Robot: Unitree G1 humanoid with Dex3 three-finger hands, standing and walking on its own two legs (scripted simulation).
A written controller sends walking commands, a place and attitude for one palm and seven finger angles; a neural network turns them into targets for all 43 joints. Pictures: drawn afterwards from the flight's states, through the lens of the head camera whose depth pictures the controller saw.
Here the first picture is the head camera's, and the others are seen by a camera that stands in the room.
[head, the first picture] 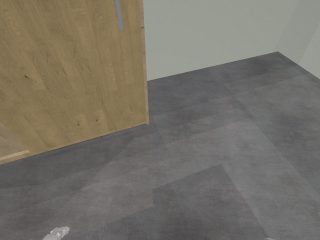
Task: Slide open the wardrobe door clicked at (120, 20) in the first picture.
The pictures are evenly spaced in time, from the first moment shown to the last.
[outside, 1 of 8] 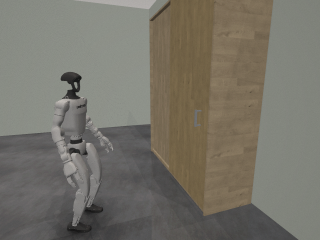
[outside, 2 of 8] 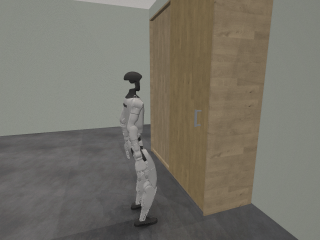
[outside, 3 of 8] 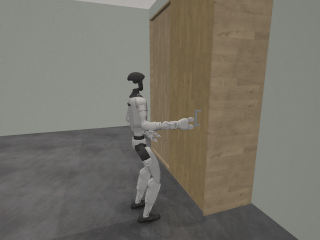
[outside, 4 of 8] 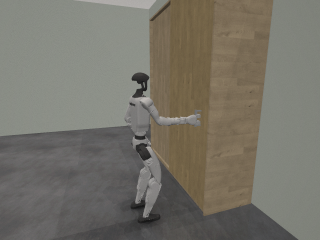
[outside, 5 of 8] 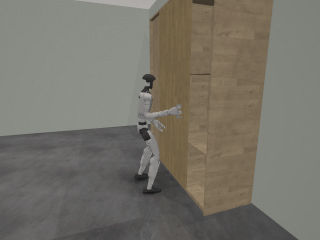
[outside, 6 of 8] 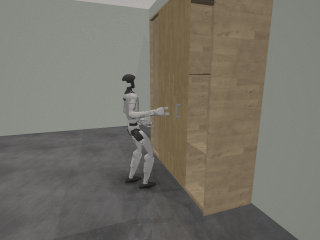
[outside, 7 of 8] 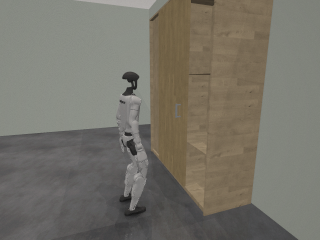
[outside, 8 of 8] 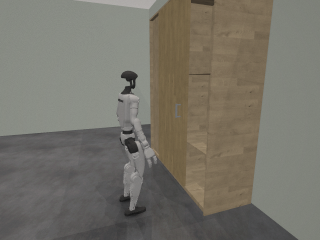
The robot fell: no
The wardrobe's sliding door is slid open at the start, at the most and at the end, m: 0.00 0.42 0.42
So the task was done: yes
